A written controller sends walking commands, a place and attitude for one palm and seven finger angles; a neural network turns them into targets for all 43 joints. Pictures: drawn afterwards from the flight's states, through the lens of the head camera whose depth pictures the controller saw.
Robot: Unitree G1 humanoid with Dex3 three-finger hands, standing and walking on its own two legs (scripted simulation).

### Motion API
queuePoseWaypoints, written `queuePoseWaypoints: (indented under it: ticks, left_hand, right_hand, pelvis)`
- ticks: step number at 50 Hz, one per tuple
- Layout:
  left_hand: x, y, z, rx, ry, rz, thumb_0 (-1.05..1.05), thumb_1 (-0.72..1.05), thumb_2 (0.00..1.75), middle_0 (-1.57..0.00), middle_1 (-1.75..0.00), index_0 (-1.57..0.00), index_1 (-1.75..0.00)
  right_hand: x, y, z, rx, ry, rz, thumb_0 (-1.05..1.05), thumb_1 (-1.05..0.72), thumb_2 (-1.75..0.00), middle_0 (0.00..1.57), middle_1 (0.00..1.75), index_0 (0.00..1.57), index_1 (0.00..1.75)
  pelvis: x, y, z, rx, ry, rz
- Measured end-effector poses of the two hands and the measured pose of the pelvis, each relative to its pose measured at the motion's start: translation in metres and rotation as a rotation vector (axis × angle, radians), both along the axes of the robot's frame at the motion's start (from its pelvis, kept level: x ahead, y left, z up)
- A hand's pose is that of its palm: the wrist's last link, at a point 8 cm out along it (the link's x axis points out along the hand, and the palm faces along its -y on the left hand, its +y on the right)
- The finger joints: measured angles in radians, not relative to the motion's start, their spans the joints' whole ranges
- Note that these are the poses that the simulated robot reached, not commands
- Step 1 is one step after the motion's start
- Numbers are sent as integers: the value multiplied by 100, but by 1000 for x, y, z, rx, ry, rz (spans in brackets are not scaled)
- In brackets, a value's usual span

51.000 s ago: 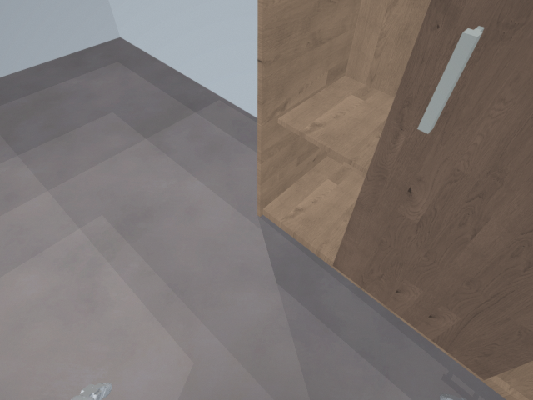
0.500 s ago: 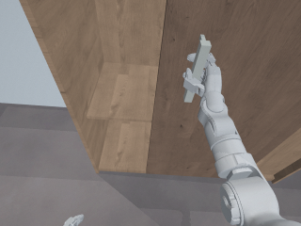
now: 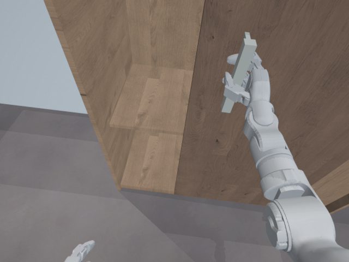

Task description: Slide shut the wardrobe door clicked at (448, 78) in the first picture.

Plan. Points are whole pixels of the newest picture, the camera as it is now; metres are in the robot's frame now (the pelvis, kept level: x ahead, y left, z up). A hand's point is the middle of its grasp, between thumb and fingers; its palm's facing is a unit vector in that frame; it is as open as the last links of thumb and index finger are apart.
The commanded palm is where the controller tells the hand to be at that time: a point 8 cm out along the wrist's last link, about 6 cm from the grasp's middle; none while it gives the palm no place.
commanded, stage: step sideways, sliding the door along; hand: right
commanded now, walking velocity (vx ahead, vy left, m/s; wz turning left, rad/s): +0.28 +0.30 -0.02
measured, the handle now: (235, 75) +0.51 -0.09 +0.16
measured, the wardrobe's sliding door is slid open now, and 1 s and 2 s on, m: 0.32 0.30 0.11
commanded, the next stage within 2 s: none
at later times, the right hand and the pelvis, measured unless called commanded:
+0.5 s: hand (224, 86) +0.47 -0.06 +0.16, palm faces +0.12 +0.99 -0.07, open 6.2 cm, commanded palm +0.44 -0.05 +0.17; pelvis +0.03 +0.08 -0.01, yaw -4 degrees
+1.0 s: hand (212, 82) +0.47 -0.04 +0.16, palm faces +0.40 +0.92 -0.04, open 6.3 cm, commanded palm +0.44 +0.01 +0.17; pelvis +0.10 +0.19 +0.00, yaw -11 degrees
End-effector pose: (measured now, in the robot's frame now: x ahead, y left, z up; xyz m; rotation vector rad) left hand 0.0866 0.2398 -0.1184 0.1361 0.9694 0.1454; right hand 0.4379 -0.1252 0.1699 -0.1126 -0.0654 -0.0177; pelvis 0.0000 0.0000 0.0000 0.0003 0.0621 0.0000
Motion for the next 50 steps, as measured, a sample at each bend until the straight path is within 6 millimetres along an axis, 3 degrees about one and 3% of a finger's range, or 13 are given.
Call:
queuePoseWaypoints:
  ticks: [5,14,20,27,36,40,46,50]
  left_hand:
    - [6,7,-8,12,-6,43,1,90,90,-20,-30,-20,-30]
    - [29,28,-23,-20,98,-38,1,90,90,-20,-30,-20,-30]
    - [77,47,0,43,67,-130,1,90,90,-20,-30,-20,-30]
    - [141,57,2,23,-40,-211,1,91,90,-19,-30,-20,-30]
    - [192,64,-11,-100,-56,-324,1,90,90,-20,-30,-20,-30]
    - [217,85,-22,-115,-65,-347,1,90,90,-20,-30,-20,-30]
    - [239,127,-1,-2,-91,-319,1,91,90,-20,-30,-20,-30]
    - [250,141,13,32,-111,-326,1,91,90,-19,-30,-19,-30]
  right_hand:
    - [2,-2,-1,-24,-30,19,-5,-65,-79,42,140,30,140]
    - [-1,5,-2,-30,-30,-61,-5,-68,-84,44,140,24,140]
    - [0,9,-6,26,-86,-80,-3,-71,-85,44,140,22,140]
    - [1,11,-10,30,-148,-96,-3,-74,-85,42,140,18,140]
    - [0,19,-10,-22,-157,-236,-5,-73,-85,43,140,17,140]
    - [-1,25,-10,-35,-147,-348,-5,-70,-85,44,140,17,140]
    - [-2,37,-9,18,-120,-396,-4,-70,-85,45,140,18,140]
    - [-4,47,-10,45,-151,-375,-2,-73,-84,44,140,18,139]
  pelvis:
    - [0,7,-8,-19,-33,30]
    - [16,45,-7,16,-90,-38]
    - [27,64,2,-34,-81,-56]
    - [27,85,-5,-19,-116,-83]
    - [65,154,-17,25,-166,-117]
    - [80,182,-19,44,-194,-175]
    - [94,188,-3,2,-126,-201]
    - [101,195,-1,-7,-123,-197]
